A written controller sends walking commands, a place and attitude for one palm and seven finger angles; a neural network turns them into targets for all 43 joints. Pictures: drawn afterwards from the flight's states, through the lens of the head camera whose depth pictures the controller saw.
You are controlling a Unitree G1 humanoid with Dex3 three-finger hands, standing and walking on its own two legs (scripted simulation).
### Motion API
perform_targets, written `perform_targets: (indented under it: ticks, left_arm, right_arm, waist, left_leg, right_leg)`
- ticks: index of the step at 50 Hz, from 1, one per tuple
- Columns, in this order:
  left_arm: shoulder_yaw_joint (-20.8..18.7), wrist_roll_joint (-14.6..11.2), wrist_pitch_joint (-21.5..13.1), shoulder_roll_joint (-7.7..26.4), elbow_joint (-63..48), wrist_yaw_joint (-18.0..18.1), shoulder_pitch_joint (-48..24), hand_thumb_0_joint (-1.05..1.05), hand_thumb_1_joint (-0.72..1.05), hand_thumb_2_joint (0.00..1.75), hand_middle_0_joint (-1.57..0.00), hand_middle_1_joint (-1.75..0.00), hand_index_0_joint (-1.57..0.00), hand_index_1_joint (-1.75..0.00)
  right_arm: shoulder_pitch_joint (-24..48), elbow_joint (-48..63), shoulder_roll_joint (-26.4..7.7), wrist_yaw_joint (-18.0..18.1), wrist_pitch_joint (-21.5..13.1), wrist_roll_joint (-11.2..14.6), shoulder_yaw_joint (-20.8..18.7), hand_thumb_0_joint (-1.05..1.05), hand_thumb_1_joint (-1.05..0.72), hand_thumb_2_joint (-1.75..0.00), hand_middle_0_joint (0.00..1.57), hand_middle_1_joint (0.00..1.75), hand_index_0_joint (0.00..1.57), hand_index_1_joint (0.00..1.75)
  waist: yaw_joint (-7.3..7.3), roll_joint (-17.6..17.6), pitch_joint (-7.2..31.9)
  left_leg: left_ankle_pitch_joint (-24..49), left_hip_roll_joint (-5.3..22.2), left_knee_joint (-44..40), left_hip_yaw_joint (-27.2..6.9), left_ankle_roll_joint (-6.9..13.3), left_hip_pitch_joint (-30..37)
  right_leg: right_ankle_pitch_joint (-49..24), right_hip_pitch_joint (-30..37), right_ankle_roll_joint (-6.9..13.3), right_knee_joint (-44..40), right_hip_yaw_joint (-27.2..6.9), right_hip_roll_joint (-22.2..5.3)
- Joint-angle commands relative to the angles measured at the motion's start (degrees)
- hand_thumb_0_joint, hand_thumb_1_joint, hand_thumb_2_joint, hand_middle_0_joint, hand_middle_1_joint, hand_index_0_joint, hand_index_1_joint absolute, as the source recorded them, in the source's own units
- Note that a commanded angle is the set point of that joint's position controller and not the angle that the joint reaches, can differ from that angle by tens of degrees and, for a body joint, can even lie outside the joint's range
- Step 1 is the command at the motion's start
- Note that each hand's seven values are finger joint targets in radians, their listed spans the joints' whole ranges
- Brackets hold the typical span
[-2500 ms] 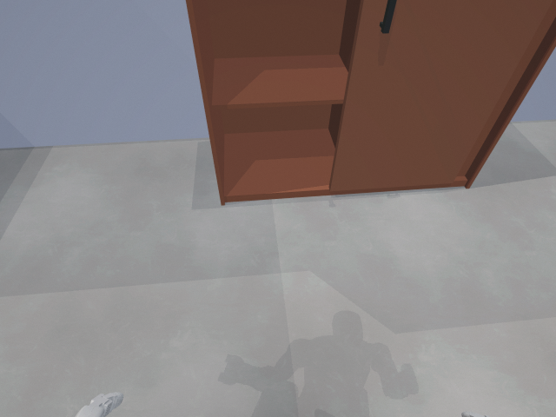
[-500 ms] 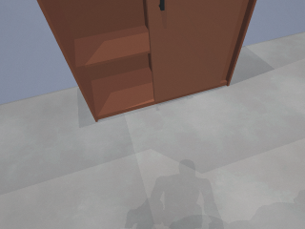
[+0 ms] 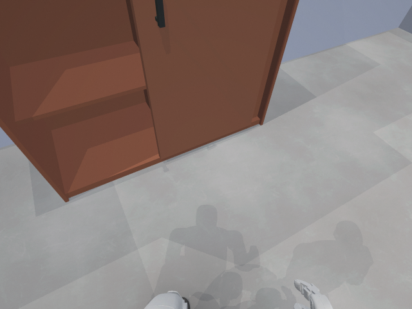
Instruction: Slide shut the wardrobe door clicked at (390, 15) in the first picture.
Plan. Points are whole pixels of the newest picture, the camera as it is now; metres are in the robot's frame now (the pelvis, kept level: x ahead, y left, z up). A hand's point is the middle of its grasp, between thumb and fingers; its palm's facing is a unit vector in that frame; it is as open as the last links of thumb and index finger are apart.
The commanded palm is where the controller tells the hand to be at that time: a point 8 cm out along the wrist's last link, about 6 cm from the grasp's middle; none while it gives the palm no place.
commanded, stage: walk to a spot facing it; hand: right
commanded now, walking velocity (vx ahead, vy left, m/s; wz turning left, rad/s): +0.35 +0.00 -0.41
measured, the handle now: out of the picture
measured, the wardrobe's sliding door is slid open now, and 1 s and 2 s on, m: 0.53 0.53 0.53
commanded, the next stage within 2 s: turn to face it in 0.40 s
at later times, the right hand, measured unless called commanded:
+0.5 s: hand out of the picture +0.08 -0.17 -0.16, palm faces +0.37 +0.91 -0.18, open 7.4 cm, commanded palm none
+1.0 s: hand (318, 231) +0.35 -0.25 -0.15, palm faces +0.17 +0.96 -0.21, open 7.4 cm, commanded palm none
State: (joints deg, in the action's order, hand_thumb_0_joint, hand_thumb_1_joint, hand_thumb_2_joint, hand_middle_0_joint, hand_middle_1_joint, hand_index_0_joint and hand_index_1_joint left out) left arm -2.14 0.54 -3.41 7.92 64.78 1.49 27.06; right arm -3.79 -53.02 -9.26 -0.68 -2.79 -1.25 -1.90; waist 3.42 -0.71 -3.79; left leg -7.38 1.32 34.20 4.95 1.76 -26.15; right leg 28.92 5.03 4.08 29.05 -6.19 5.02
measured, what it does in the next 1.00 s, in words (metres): walks ahead: right foot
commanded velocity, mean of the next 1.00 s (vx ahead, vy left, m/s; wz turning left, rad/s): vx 0.12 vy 0.00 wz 0.05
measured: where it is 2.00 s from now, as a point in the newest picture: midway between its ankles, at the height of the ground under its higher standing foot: (224, 292)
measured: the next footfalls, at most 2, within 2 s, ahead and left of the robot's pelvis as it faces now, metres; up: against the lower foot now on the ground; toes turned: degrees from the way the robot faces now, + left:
right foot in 0.52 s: +0.32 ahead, -0.15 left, +0.00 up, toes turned -25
left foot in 1.08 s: +0.39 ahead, +0.07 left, +0.00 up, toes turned +4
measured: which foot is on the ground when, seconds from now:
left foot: down 0.00-0.54, up 0.56-1.00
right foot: down 0.00-0.00, up 0.02-0.50, down 0.52-1.00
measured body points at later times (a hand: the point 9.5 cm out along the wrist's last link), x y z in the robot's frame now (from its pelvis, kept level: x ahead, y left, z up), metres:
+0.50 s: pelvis +0.21 -0.03 +0.01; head +0.25 -0.06 +0.46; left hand +0.42 +0.16 -0.12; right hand +0.07 -0.22 -0.14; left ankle +0.11 +0.10 -0.71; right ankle +0.28 -0.14 -0.70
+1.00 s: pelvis +0.31 -0.05 +0.02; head +0.33 -0.05 +0.47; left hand +0.41 +0.18 -0.13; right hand +0.34 -0.30 -0.13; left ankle +0.36 +0.06 -0.68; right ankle +0.28 -0.13 -0.72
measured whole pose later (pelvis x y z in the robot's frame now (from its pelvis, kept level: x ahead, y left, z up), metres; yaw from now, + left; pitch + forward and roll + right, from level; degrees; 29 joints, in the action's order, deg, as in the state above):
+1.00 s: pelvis +0.31 -0.05 +0.02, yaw -5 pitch -2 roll -1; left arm -2.8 1.5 -0.2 10.7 56.7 1.6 10.9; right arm -12.3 -54.7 -10.4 -0.3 4.1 -1.3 -4.6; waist -0.7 0.4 -3.8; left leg -20.0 4.4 48.2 4.6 -2.6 -24.2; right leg 18.8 -8.2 2.3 29.5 19.3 -4.5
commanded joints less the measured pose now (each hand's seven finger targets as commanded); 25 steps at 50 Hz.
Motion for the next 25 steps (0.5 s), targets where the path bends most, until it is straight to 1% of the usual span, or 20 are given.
perform_targets:
  ticks: [1, 2, 3, 4, 5, 6, 7, 8, 10, 11, 14, 15, 17, 18, 19, 20, 21, 23, 24, 25]
  left_arm:
    - [-2.3, -0.4, -1.2, 7.9, -5.3, -0.5, 2.3, 0.0, 0.9, 0.9, -0.2, -0.3, -0.2, -0.3]
    - [-2.4, -0.1, -1.0, 6.7, -5.5, -1.1, -0.3, 0.0, 0.9, 0.9, -0.2, -0.3, -0.2, -0.3]
    - [-2.1, 0.5, -0.4, 6.0, -6.4, -1.7, -4.0, 0.0, 0.9, 0.9, -0.2, -0.3, -0.2, -0.3]
    - [-1.8, 0.8, 0.5, 5.2, -6.5, -2.0, -5.8, 0.0, 0.9, 0.9, -0.2, -0.3, -0.2, -0.3]
    - [-1.8, 0.9, 1.3, 4.2, -6.4, -2.2, -5.7, 0.0, 0.9, 0.9, -0.2, -0.3, -0.2, -0.3]
    - [-1.6, 1.0, 2.0, 3.4, -6.4, -2.5, -5.2, 0.0, 0.9, 0.9, -0.2, -0.3, -0.2, -0.3]
    - [-1.6, 1.0, 2.6, 3.4, -6.4, -2.7, -4.6, 0.0, 0.9, 0.9, -0.2, -0.3, -0.2, -0.3]
    - [-1.7, 1.1, 3.0, 3.5, -6.5, -2.9, -5.2, 0.0, 0.9, 0.9, -0.2, -0.3, -0.2, -0.3]
    - [-1.9, 1.0, 3.2, 4.0, -7.8, -3.3, -7.9, 0.0, 0.9, 0.9, -0.2, -0.3, -0.2, -0.3]
    - [-1.8, 1.0, 3.2, 4.3, -8.6, -3.5, -9.5, 0.0, 0.9, 0.9, -0.2, -0.3, -0.2, -0.3]
    - [-1.5, 0.9, 3.2, 4.4, -11.3, -4.2, -16.2, 0.0, 0.9, 0.9, -0.2, -0.3, -0.2, -0.3]
    - [-1.3, 0.8, 3.0, 4.0, -12.3, -4.5, -18.9, 0.0, 0.9, 0.9, -0.2, -0.3, -0.2, -0.3]
    - [-0.8, 0.8, 2.9, 3.8, -13.7, -5.0, -23.1, 0.0, 0.9, 0.9, -0.2, -0.3, -0.2, -0.3]
    - [-0.7, 0.8, 2.7, 3.7, -14.3, -5.2, -24.4, 0.0, 0.9, 0.9, -0.2, -0.3, -0.2, -0.3]
    - [-0.6, 0.9, 2.6, 4.1, -14.6, -5.2, -25.5, 0.0, 0.9, 0.9, -0.2, -0.3, -0.2, -0.3]
    - [-0.7, 0.9, 2.5, 4.4, -15.0, -5.3, -25.9, 0.0, 0.9, 0.9, -0.2, -0.3, -0.2, -0.3]
    - [-0.8, 1.0, 2.3, 4.9, -15.1, -5.2, -25.4, 0.0, 0.9, 0.9, -0.2, -0.3, -0.2, -0.3]
    - [-1.2, 1.2, 2.0, 6.6, -14.6, -4.5, -21.0, 0.0, 0.9, 0.9, -0.2, -0.3, -0.2, -0.3]
    - [-1.8, 1.3, 1.7, 8.3, -13.5, -4.1, -15.8, 0.0, 0.9, 0.9, -0.2, -0.3, -0.2, -0.3]
    - [-2.6, 1.7, 1.5, 11.4, -11.5, -3.6, -8.0, 0.0, 0.9, 0.9, -0.2, -0.3, -0.2, -0.3]
  right_arm:
    - [-23.0, -3.1, -16.7, 1.6, -1.3, 0.4, -4.7, 0.0, -0.9, -0.9, 0.2, 0.3, 0.2, 0.3]
    - [-16.8, -2.0, -14.0, 1.4, -1.3, 0.1, -4.0, 0.0, -0.9, -0.9, 0.2, 0.3, 0.2, 0.3]
    - [-13.1, -1.1, -11.2, 1.5, -1.3, 0.2, -3.3, 0.0, -0.9, -0.9, 0.2, 0.3, 0.2, 0.3]
    - [-11.1, -1.1, -8.7, 1.5, -1.6, 0.1, -2.4, 0.0, -0.9, -0.9, 0.2, 0.3, 0.2, 0.3]
    - [-10.5, -1.4, -6.8, 1.7, -2.0, -0.1, -1.9, 0.0, -0.9, -0.9, 0.2, 0.3, 0.2, 0.3]
    - [-11.2, -1.7, -6.0, 1.6, -2.3, -0.2, -1.5, 0.0, -0.9, -0.9, 0.2, 0.3, 0.2, 0.3]
    - [-11.9, -2.1, -6.2, 1.5, -2.4, -0.3, -1.5, 0.0, -0.9, -0.9, 0.2, 0.3, 0.2, 0.3]
    - [-13.1, -2.5, -6.1, 1.5, -2.5, -0.2, -1.5, 0.0, -0.9, -0.9, 0.2, 0.3, 0.2, 0.3]
    - [-14.8, -3.5, -6.3, 1.4, -2.9, -0.1, -1.3, 0.0, -0.9, -0.9, 0.2, 0.3, 0.2, 0.3]
    - [-15.6, -3.8, -6.5, 1.5, -3.1, -0.1, -1.5, 0.0, -0.9, -0.9, 0.2, 0.3, 0.2, 0.3]
    - [-17.8, -4.4, -6.8, 1.7, -3.1, -0.1, -1.4, 0.0, -0.9, -0.9, 0.2, 0.3, 0.2, 0.3]
    - [-18.4, -4.7, -7.2, 1.7, -3.2, -0.2, -1.5, 0.0, -0.9, -0.9, 0.2, 0.3, 0.2, 0.3]
    - [-20.4, -5.0, -8.0, 1.8, -2.9, -0.2, -1.5, 0.0, -0.9, -0.9, 0.2, 0.3, 0.2, 0.3]
    - [-21.2, -5.1, -8.5, 1.9, -2.7, -0.3, -1.6, 0.0, -0.9, -0.9, 0.2, 0.3, 0.2, 0.3]
    - [-22.2, -5.4, -8.8, 1.9, -2.5, -0.3, -1.7, 0.0, -0.9, -0.9, 0.2, 0.3, 0.2, 0.3]
    - [-22.7, -5.5, -9.5, 1.9, -2.3, -0.4, -1.9, 0.0, -0.9, -0.9, 0.2, 0.3, 0.2, 0.3]
    - [-23.0, -5.4, -10.0, 2.0, -2.2, -0.4, -2.1, 0.0, -0.9, -0.9, 0.2, 0.3, 0.2, 0.3]
    - [-22.4, -4.9, -12.2, 1.9, -1.9, -0.3, -2.6, 0.0, -0.9, -0.9, 0.2, 0.3, 0.2, 0.3]
    - [-21.4, -4.5, -13.1, 1.9, -1.9, -0.1, -2.9, 0.0, -0.9, -0.9, 0.2, 0.3, 0.2, 0.3]
    - [-20.7, -4.0, -12.5, 1.9, -1.8, 0.3, -2.7, 0.0, -0.9, -0.9, 0.2, 0.3, 0.2, 0.3]
  waist:
    - [-9.34, 9.7, 14.4]
    - [-7.19, 8.7, 6.3]
    - [-5.95, 6.3, 1.1]
    - [-4.28, 5.5, -2.1]
    - [-3.07, 3.6, -2.7]
    - [-2.33, 4.1, -2.4]
    - [-1.52, 5.2, -1.5]
    - [-1.6, 6.2, -0.7]
    - [-1.74, 7.0, -0.2]
    - [-1.87, 6.6, 0.2]
    - [-2.88, 6.2, -0.8]
    - [-3.47, 5.7, -2.2]
    - [-4.88, 5.6, -3.1]
    - [-5.32, 6.2, -2.9]
    - [-5.94, 5.7, -2.4]
    - [-6.11, 6.5, -2.4]
    - [-5.73, 6.2, -1.1]
    - [-3.59, 7.3, 3.2]
    - [-0.86, 7.1, 6.5]
    - [2.81, 2.9, 11.9]
  left_leg:
    - [-6.6, 26.9, -17.1, -37.8, 10.9, 36.8]
    - [-20.5, 24.8, -21.4, -34.1, 9.4, 26.8]
    - [-23.0, 22.6, -23.5, -29.5, 7.7, 17.2]
    - [-20.8, 21.2, -24.0, -23.3, 6.7, 10.4]
    - [-17.2, 19.9, -24.3, -17.6, 5.8, 7.3]
    - [-12.2, 18.0, -24.3, -12.6, 4.7, 6.2]
    - [-9.3, 17.1, -24.2, -8.5, 4.0, 6.5]
    - [-7.0, 16.1, -24.1, -5.9, 3.5, 7.7]
    - [-1.0, 15.4, -24.3, -2.8, 3.5, 11.5]
    - [1.7, 15.5, -24.1, -1.2, 3.8, 13.4]
    - [7.5, 16.0, -23.7, 2.1, 4.2, 17.0]
    - [9.3, 16.0, -23.6, 3.4, 4.2, 17.2]
    - [13.2, 15.8, -22.8, 5.8, 3.7, 18.8]
    - [15.4, 16.1, -21.9, 6.5, 3.4, 20.6]
    - [18.0, 16.7, -20.8, 6.7, 3.4, 22.9]
    - [21.1, 17.4, -19.3, 7.3, 3.2, 25.0]
    - [25.9, 17.9, -16.7, 7.8, 3.2, 26.8]
    - [39.2, 18.6, -7.2, 9.9, 2.7, 29.9]
    - [42.5, 18.4, 2.1, 11.2, 1.6, 28.8]
    - [34.1, 16.1, 16.1, 12.0, -0.8, 21.5]
  right_leg:
    - [0.2, -35.0, -0.4, 50.6, 0.0, -3.2]
    - [-5.0, -36.5, -0.2, 51.5, 1.9, -6.2]
    - [-8.6, -36.9, -0.6, 50.3, 2.9, -8.3]
    - [-10.6, -35.6, -1.0, 48.9, 2.9, -10.1]
    - [-11.6, -34.3, -1.4, 47.6, 2.9, -10.7]
    - [-13.1, -34.1, -1.9, 45.9, 3.3, -10.7]
    - [-14.3, -34.5, -2.5, 44.2, 4.1, -10.8]
    - [-15.9, -35.6, -3.0, 42.7, 5.0, -11.0]
    - [-18.8, -39.3, -3.9, 39.9, 6.0, -11.6]
    - [-19.8, -41.0, -4.3, 38.1, 6.6, -11.9]
    - [-21.3, -43.4, -5.0, 30.2, 8.5, -12.7]
    - [-21.6, -43.3, -4.9, 26.4, 9.3, -12.6]
    - [-22.1, -41.4, -4.3, 19.6, 11.5, -11.5]
    - [-21.8, -40.8, -3.9, 17.1, 12.3, -10.9]
    - [-21.0, -40.2, -3.3, 15.2, 12.8, -10.3]
    - [-19.6, -39.7, -2.8, 13.4, 13.4, -9.9]
    - [-18.1, -37.8, -2.1, 11.7, 14.1, -8.9]
    - [-14.9, -31.0, -0.6, 8.8, 16.5, -5.4]
    - [-16.0, -23.8, 0.2, 5.0, 16.0, -4.0]
    - [-25.1, -9.4, 0.9, -0.8, 13.2, -5.3]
